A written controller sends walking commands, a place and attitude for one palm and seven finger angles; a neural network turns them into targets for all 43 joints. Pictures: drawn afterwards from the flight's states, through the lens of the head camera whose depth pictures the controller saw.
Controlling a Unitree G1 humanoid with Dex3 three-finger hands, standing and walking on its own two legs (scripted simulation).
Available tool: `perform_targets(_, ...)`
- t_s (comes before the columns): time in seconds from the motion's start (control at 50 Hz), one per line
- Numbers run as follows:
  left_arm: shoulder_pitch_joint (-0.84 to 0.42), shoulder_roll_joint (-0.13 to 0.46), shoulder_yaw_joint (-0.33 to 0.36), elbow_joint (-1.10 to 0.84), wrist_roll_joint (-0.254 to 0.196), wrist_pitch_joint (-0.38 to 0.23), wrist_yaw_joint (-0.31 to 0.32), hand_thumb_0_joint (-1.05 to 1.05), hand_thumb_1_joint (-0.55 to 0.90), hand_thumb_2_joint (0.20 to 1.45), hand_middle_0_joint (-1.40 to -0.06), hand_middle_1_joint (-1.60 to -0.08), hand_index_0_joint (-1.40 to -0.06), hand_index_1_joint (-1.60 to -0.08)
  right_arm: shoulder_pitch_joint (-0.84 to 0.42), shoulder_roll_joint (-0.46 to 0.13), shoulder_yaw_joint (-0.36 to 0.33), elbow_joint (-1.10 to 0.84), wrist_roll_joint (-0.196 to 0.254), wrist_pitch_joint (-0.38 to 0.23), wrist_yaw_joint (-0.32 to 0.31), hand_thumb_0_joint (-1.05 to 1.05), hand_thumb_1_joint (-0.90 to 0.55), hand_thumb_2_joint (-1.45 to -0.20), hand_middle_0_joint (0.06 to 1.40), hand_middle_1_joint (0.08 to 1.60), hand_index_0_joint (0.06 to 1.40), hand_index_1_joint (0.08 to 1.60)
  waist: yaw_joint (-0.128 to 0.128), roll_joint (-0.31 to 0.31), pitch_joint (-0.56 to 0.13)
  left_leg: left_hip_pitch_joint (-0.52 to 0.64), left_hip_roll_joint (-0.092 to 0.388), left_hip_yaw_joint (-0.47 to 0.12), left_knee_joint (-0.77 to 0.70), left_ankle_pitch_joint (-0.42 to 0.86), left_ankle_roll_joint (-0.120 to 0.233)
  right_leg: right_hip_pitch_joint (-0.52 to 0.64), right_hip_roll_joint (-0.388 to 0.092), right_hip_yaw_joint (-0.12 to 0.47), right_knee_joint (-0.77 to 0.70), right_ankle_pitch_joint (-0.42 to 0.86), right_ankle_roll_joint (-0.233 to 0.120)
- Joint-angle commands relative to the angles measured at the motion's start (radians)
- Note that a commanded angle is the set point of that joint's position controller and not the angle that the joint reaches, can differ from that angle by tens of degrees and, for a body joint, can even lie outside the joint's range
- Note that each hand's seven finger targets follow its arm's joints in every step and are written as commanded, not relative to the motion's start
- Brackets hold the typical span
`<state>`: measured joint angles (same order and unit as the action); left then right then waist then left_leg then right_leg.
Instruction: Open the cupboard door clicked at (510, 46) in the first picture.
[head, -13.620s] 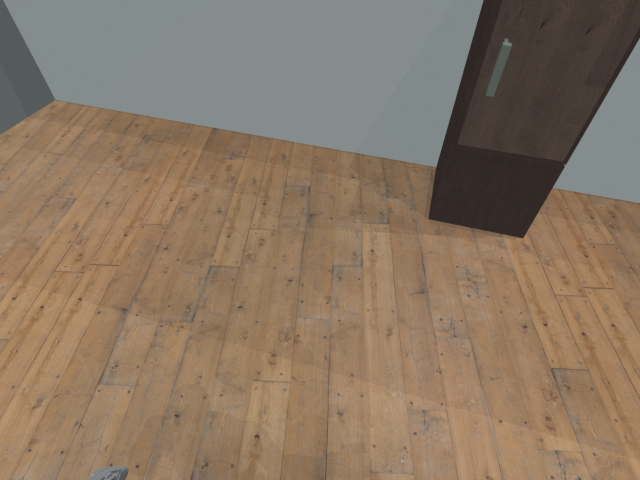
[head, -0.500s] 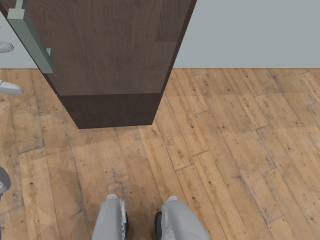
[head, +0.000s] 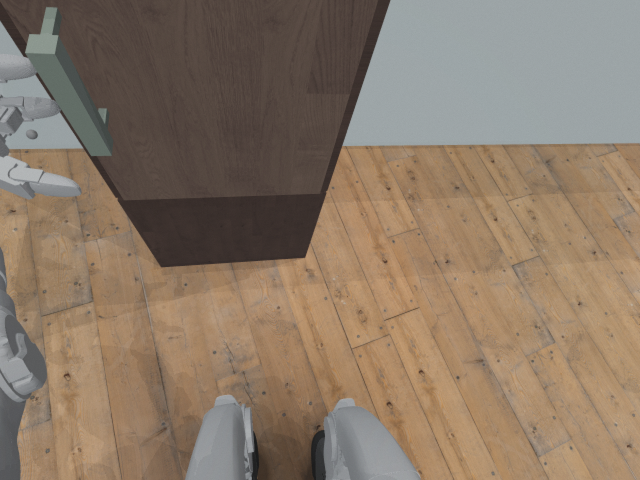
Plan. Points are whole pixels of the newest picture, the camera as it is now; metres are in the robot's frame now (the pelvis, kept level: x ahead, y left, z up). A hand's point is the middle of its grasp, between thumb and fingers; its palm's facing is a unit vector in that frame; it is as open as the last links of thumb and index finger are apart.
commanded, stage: slide the fingers in behind the handle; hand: left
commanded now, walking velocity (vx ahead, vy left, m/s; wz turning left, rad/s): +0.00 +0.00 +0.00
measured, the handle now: (79, 89) +0.56 +0.25 +0.06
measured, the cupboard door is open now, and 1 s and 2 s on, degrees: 0 0 0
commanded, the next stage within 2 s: close the thumb around the handle in 1.22 s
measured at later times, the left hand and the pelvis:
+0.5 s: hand (73, 133) +0.49 +0.25 +0.06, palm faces +0.06 -1.00 -0.02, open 14.0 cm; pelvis +0.00 -0.01 +0.00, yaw +0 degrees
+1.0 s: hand (95, 133) +0.50 +0.23 +0.06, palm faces +0.07 -1.00 -0.02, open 14.0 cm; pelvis +0.00 -0.01 +0.00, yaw +1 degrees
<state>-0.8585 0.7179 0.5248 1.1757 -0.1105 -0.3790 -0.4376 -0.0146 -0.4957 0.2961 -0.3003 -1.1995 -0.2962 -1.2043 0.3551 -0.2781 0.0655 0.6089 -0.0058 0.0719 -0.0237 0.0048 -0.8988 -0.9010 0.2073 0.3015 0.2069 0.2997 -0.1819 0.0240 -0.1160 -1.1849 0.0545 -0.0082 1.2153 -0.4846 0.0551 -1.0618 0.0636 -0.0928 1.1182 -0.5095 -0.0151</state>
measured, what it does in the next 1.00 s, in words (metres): stands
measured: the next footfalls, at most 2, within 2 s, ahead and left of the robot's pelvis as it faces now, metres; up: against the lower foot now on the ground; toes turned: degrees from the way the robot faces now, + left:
none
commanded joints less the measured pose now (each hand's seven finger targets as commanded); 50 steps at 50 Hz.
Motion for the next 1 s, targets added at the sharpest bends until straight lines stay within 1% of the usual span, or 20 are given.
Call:
perform_targets(0.0, -0.388, 0.295, 0.023, -0.217, -0.031, -0.076, 0.004, 0.000, -0.500, 0.300, -0.300, -1.200, -0.300, -1.200, 0.174, -0.213, -0.076, -0.031, 0.002, -0.009, -0.013, 0.000, -0.900, -0.900, 0.200, 0.300, 0.200, 0.300, 0.007, 0.225, -0.489, 0.590, 0.009, -0.111, -0.132, 0.399, -0.029, 0.024, 0.011, 0.039, -0.119, 0.236, -0.014)
perform_targets(0.06, -0.370, 0.264, 0.009, -0.203, -0.039, -0.069, 0.003, 0.000, -0.500, 0.300, -0.300, -1.200, -0.300, -1.200, 0.175, -0.211, -0.076, -0.036, 0.003, -0.009, -0.012, 0.000, -0.900, -0.900, 0.200, 0.300, 0.200, 0.300, 0.007, 0.218, -0.485, 0.585, 0.006, -0.109, -0.132, 0.396, -0.026, 0.024, 0.010, 0.040, -0.119, 0.236, -0.016)
perform_targets(0.14, -0.372, 0.280, 0.024, -0.225, -0.036, -0.072, 0.016, 0.000, -0.500, 0.300, -0.300, -1.200, -0.300, -1.200, 0.174, -0.209, -0.078, -0.033, 0.003, -0.009, -0.012, 0.000, -0.900, -0.900, 0.200, 0.300, 0.200, 0.300, 0.015, 0.200, -0.496, 0.560, 0.004, -0.098, -0.131, 0.386, -0.023, 0.064, 0.009, 0.048, -0.123, 0.248, -0.012)
perform_targets(0.22, -0.376, 0.219, -0.016, -0.232, -0.038, -0.080, 0.029, 0.000, -0.500, 0.300, -0.300, -1.200, -0.300, -1.200, 0.175, -0.203, -0.079, -0.030, 0.002, -0.008, -0.008, 0.000, -0.900, -0.900, 0.200, 0.300, 0.200, 0.300, 0.007, 0.202, -0.494, 0.591, 0.005, -0.106, -0.136, 0.406, -0.027, 0.041, 0.010, 0.041, -0.121, 0.250, -0.012)
perform_targets(0.28, -0.383, 0.200, -0.021, -0.262, -0.039, -0.088, 0.044, 0.000, -0.500, 0.300, -0.300, -1.200, -0.300, -1.200, 0.176, -0.200, -0.083, -0.027, 0.000, -0.007, -0.006, 0.000, -0.900, -0.900, 0.200, 0.300, 0.200, 0.300, 0.011, 0.219, -0.527, 0.621, 0.004, -0.107, -0.135, 0.426, -0.029, 0.042, 0.008, 0.042, -0.120, 0.262, -0.013)
perform_targets(0.34, -0.368, 0.179, -0.033, -0.226, -0.035, -0.078, 0.058, 0.000, -0.500, 0.300, -0.300, -1.200, -0.300, -1.200, 0.174, -0.198, -0.083, -0.026, 0.002, -0.006, -0.006, 0.000, -0.900, -0.900, 0.200, 0.300, 0.200, 0.300, 0.006, 0.179, -0.480, 0.577, 0.001, -0.100, -0.143, 0.380, -0.025, 0.053, 0.008, 0.045, -0.130, 0.244, -0.010)
perform_targets(0.38, -0.368, 0.184, -0.025, -0.249, -0.032, -0.087, 0.070, 0.000, -0.500, 0.300, -0.300, -1.200, -0.300, -1.200, 0.173, -0.196, -0.083, -0.030, 0.000, -0.006, -0.006, 0.000, -0.900, -0.900, 0.200, 0.300, 0.200, 0.300, 0.019, 0.202, -0.509, 0.596, -0.001, -0.098, -0.140, 0.408, -0.028, 0.064, 0.006, 0.047, -0.124, 0.262, -0.013)
perform_targets(0.44, -0.375, 0.168, -0.033, -0.242, -0.028, -0.090, 0.087, 0.000, -0.500, 0.300, -0.300, -1.200, -0.300, -1.200, 0.171, -0.191, -0.083, -0.028, 0.000, -0.007, -0.003, 0.000, -0.900, -0.900, 0.200, 0.300, 0.200, 0.300, 0.010, 0.176, -0.488, 0.567, -0.003, -0.090, -0.139, 0.387, -0.023, 0.080, 0.008, 0.052, -0.130, 0.264, -0.009)
perform_targets(0.5, -0.365, 0.204, -0.003, -0.245, -0.025, -0.099, 0.096, 0.000, -0.500, 0.300, -0.300, -1.200, -0.300, -1.200, 0.169, -0.191, -0.082, -0.033, -0.001, -0.008, -0.003, 0.000, -0.900, -0.900, 0.200, 0.300, 0.200, 0.300, 0.021, 0.165, -0.506, 0.537, -0.007, -0.078, -0.132, 0.391, -0.021, 0.126, 0.007, 0.059, -0.123, 0.291, -0.009)
perform_targets(0.54, -0.323, 0.179, -0.016, -0.242, -0.024, -0.099, 0.098, 0.000, -0.500, 0.300, -0.300, -1.200, -0.300, -1.200, 0.164, -0.186, -0.082, -0.041, 0.001, -0.007, 0.002, 0.000, -0.900, -0.900, 0.200, 0.300, 0.200, 0.300, 0.031, 0.180, -0.504, 0.538, -0.009, -0.073, -0.136, 0.399, -0.023, 0.132, 0.007, 0.058, -0.122, 0.301, -0.010)
perform_targets(0.58, -0.357, 0.165, -0.032, -0.245, -0.026, -0.103, 0.096, 0.000, -0.500, 0.300, -0.300, -1.200, -0.300, -1.200, 0.163, -0.185, -0.081, -0.035, 0.001, -0.004, 0.002, 0.000, -0.900, -0.900, 0.200, 0.300, 0.200, 0.300, 0.018, 0.184, -0.495, 0.542, -0.006, -0.074, -0.130, 0.402, -0.023, 0.114, 0.007, 0.059, -0.119, 0.304, -0.009)
perform_targets(0.6, -0.350, 0.150, -0.037, -0.224, -0.030, -0.098, 0.097, 0.000, -0.500, 0.300, -0.300, -1.200, -0.300, -1.200, 0.163, -0.185, -0.082, -0.035, 0.003, -0.004, 0.002, 0.000, -0.900, -0.900, 0.200, 0.300, 0.200, 0.300, 0.010, 0.150, -0.474, 0.524, -0.007, -0.074, -0.131, 0.372, -0.020, 0.113, 0.009, 0.061, -0.129, 0.286, -0.006)
perform_targets(0.62, -0.356, 0.173, -0.025, -0.220, -0.030, -0.096, 0.098, 0.000, -0.500, 0.300, -0.300, -1.200, -0.300, -1.200, 0.162, -0.189, -0.081, -0.034, 0.003, -0.005, -0.001, 0.000, -0.900, -0.900, 0.200, 0.300, 0.200, 0.300, 0.013, 0.151, -0.462, 0.506, -0.007, -0.073, -0.134, 0.361, -0.020, 0.123, 0.007, 0.063, -0.129, 0.283, -0.007)
perform_targets(0.64, -0.368, 0.145, -0.047, -0.223, -0.031, -0.095, 0.097, 0.000, -0.500, 0.300, -0.300, -1.200, -0.300, -1.200, 0.160, -0.187, -0.081, -0.035, 0.004, -0.006, 0.000, 0.000, -0.900, -0.900, 0.200, 0.300, 0.200, 0.300, 0.004, 0.146, -0.464, 0.501, -0.009, -0.072, -0.134, 0.342, -0.018, 0.117, 0.007, 0.064, -0.132, 0.268, -0.006)
perform_targets(0.72, -0.353, 0.135, -0.047, -0.249, -0.033, -0.108, 0.099, 0.000, -0.500, 0.300, -0.300, -1.200, -0.300, -1.200, 0.164, -0.183, -0.086, -0.029, 0.002, -0.009, 0.000, 0.000, -0.900, -0.900, 0.200, 0.300, 0.200, 0.300, 0.017, 0.173, -0.510, 0.541, -0.010, -0.070, -0.128, 0.394, -0.021, 0.128, 0.006, 0.066, -0.124, 0.310, -0.009)
perform_targets(0.8, -0.386, 0.063, -0.100, -0.251, -0.035, -0.103, 0.108, 0.000, -0.500, 0.300, -0.300, -1.200, -0.300, -1.200, 0.164, -0.180, -0.089, -0.020, 0.002, -0.011, 0.003, 0.000, -0.900, -0.900, 0.200, 0.300, 0.200, 0.300, 0.002, 0.181, -0.493, 0.568, -0.007, -0.081, -0.134, 0.370, -0.024, 0.075, 0.005, 0.057, -0.129, 0.269, -0.010)
perform_targets(0.84, -0.384, 0.092, -0.081, -0.226, -0.027, -0.098, 0.122, 0.000, -0.500, 0.300, -0.300, -1.200, -0.300, -1.200, 0.165, -0.185, -0.088, -0.017, 0.001, -0.010, 0.002, 0.000, -0.900, -0.900, 0.200, 0.300, 0.200, 0.300, 0.002, 0.158, -0.473, 0.542, -0.009, -0.082, -0.137, 0.349, -0.022, 0.085, 0.005, 0.059, -0.133, 0.257, -0.009)
perform_targets(0.92, -0.376, 0.123, -0.048, -0.266, -0.022, -0.115, 0.135, 0.000, -0.500, 0.300, -0.300, -1.200, -0.300, -1.200, 0.167, -0.182, -0.088, -0.024, -0.003, -0.010, 0.003, 0.000, -0.900, -0.900, 0.200, 0.300, 0.200, 0.300, 0.024, 0.181, -0.529, 0.568, -0.011, -0.079, -0.132, 0.410, -0.025, 0.119, 0.005, 0.060, -0.119, 0.306, -0.012)
perform_targets(0.94, -0.366, 0.097, -0.066, -0.262, -0.023, -0.116, 0.136, 0.000, -0.500, 0.300, -0.300, -1.200, -0.300, -1.200, 0.164, -0.176, -0.088, -0.026, -0.002, -0.010, 0.006, 0.000, -0.900, -0.900, 0.200, 0.300, 0.200, 0.300, 0.021, 0.175, -0.526, 0.570, -0.012, -0.077, -0.133, 0.413, -0.025, 0.125, 0.006, 0.060, -0.122, 0.312, -0.011)
perform_targets(0.98, -0.357, 0.126, -0.043, -0.240, -0.021, -0.117, 0.141, 0.000, -0.500, 0.300, -0.300, -1.200, -0.300, -1.200, 0.165, -0.182, -0.088, -0.024, -0.001, -0.007, 0.006, 0.000, -0.900, -0.900, 0.200, 0.300, 0.200, 0.300, 0.018, 0.154, -0.505, 0.543, -0.009, -0.076, -0.128, 0.407, -0.023, 0.122, 0.006, 0.061, -0.117, 0.315, -0.009)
